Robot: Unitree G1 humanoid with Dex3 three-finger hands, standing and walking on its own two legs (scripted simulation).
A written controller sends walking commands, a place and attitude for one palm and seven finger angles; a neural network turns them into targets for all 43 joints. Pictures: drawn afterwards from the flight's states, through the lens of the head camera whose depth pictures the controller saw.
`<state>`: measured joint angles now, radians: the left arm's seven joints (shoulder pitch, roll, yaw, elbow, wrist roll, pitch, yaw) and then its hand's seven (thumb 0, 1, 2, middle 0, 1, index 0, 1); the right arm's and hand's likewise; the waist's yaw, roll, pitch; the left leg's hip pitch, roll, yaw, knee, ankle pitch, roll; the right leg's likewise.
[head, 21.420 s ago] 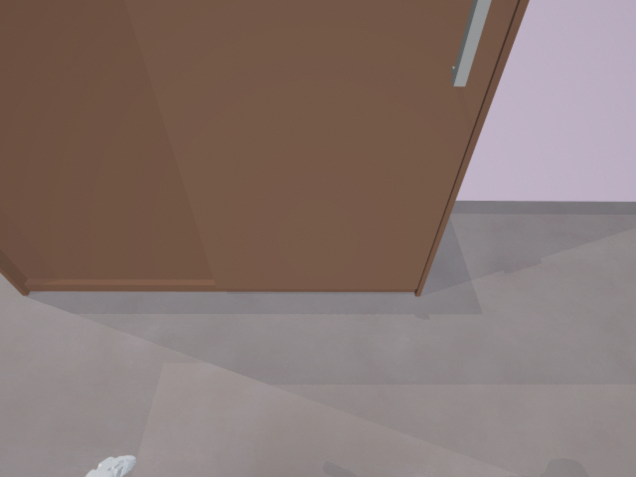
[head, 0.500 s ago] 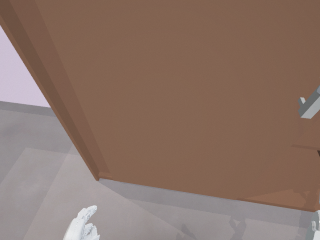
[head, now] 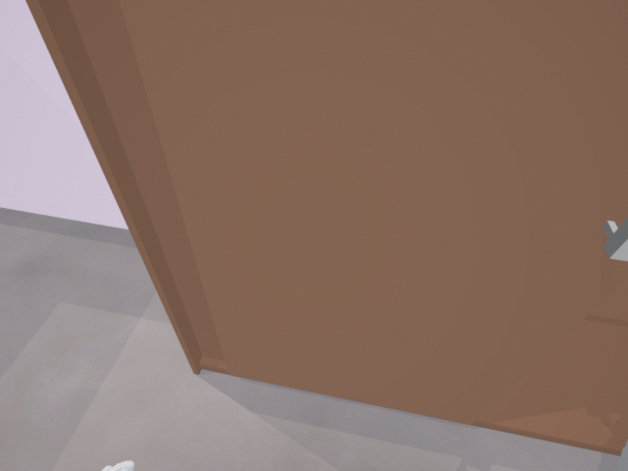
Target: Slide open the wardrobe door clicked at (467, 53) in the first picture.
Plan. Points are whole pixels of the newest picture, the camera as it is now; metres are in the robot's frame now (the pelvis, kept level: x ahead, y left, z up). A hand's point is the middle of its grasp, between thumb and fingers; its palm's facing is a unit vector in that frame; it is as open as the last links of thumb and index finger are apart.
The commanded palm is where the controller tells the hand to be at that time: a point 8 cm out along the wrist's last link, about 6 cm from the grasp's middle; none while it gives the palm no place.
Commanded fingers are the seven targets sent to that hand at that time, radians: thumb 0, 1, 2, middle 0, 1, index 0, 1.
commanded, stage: stop walking and hold the door there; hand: right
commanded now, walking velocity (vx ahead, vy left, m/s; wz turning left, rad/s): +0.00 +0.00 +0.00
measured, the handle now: out of the picture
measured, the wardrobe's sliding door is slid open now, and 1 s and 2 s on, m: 0.62 0.62 0.62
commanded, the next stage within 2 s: loosen the grip on the handle in 0.04 s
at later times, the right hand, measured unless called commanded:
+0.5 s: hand out of the picture +0.39 -0.35 +0.23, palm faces +0.56 +0.80 -0.22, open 12.0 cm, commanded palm +0.34 -0.37 +0.22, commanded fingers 0.00 0.55 -0.20 0.33 1.25 0.33 1.25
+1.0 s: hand out of the picture +0.38 -0.38 +0.24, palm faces +0.60 +0.77 -0.23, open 14.6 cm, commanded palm +0.33 -0.41 +0.23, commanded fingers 0.00 0.55 -0.20 0.25 1.15 0.25 1.15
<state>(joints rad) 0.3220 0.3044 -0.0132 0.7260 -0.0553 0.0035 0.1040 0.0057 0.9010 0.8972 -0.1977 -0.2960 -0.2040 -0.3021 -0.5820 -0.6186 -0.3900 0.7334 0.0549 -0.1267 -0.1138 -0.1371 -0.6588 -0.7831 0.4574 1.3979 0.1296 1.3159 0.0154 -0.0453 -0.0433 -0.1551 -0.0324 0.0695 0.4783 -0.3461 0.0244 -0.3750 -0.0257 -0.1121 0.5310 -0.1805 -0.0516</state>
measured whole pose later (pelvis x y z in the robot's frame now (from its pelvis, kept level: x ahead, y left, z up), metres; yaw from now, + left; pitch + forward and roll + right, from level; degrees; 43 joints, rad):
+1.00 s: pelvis -0.01 +0.00 +0.00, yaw -1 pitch +3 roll +1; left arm 0.29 0.27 -0.03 0.70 -0.03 -0.07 0.12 0.01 0.90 0.90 -0.20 -0.30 -0.21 -0.30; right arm -0.69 -0.69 -0.52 0.71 -0.04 0.01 -0.01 -0.01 0.55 -0.20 0.27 1.16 0.26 1.16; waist 0.02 -0.02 -0.03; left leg -0.24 -0.02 0.08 0.52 -0.34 0.03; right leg -0.44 -0.02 -0.10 0.53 -0.15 -0.06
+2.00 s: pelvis -0.03 -0.02 +0.00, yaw -2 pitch +1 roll +2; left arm 0.21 0.25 -0.07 0.64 -0.06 -0.12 0.16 0.01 0.90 0.90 -0.20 -0.30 -0.21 -0.30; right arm -0.39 -0.66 -0.58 0.38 0.09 0.07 0.10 -0.01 0.55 -0.20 0.26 1.15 0.26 1.15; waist -0.05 -0.03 -0.03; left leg -0.18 0.00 0.10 0.49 -0.32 0.01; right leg -0.39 0.01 -0.08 0.49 -0.12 -0.08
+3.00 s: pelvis -0.03 -0.01 +0.01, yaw +0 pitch -5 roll +1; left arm 0.21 0.24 -0.07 0.68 -0.03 -0.20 0.08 0.01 0.90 0.90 -0.20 -0.30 -0.21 -0.30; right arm 0.18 -0.43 -0.45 -0.16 0.10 -0.06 -0.09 -0.01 0.16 -0.39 0.24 0.92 0.24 0.92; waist -0.09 -0.05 0.02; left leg -0.05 -0.02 0.06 0.42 -0.28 0.02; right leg -0.24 0.03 -0.04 0.42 -0.11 -0.06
